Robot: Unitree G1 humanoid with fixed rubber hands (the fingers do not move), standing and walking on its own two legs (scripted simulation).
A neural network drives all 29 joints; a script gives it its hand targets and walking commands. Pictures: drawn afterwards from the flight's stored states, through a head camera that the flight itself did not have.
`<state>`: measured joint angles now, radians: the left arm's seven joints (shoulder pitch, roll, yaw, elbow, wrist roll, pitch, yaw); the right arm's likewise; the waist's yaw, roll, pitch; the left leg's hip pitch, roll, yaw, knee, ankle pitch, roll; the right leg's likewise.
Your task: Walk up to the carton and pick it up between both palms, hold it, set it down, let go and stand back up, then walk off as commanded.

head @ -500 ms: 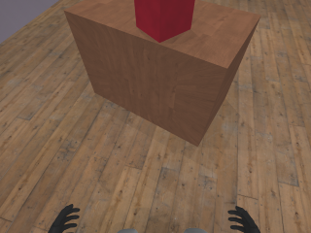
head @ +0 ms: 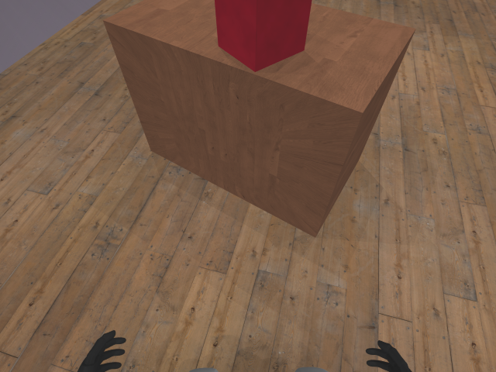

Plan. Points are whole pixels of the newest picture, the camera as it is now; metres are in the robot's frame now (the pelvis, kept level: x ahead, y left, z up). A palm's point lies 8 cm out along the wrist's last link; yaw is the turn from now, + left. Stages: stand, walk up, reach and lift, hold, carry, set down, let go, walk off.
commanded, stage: stand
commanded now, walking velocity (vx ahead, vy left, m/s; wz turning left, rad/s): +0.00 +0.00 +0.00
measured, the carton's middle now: (262, 8) +1.06 -0.03 +0.08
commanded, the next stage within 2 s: none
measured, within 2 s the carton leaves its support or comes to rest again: neither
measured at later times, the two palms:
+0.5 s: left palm out of the picture +0.10 +0.28 -0.10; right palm out of the picture +0.08 -0.24 -0.12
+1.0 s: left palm out of the picture +0.06 +0.28 -0.10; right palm out of the picture +0.04 -0.25 -0.11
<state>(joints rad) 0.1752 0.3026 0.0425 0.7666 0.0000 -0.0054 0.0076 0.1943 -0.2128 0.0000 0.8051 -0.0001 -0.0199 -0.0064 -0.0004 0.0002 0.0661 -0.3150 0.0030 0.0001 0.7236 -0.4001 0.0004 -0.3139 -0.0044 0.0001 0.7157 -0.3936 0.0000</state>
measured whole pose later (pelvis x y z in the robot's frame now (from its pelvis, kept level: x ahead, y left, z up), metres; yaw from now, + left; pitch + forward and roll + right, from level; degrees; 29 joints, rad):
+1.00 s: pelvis -0.03 -0.01 +0.02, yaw +0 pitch +0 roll +0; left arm 0.16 0.31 0.04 0.97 0.00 -0.02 0.00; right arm 0.19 -0.22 0.00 1.00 0.00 -0.03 -0.01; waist 0.00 0.00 0.01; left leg -0.29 0.00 0.00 0.54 -0.25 0.00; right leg -0.30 0.00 0.00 0.55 -0.25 0.00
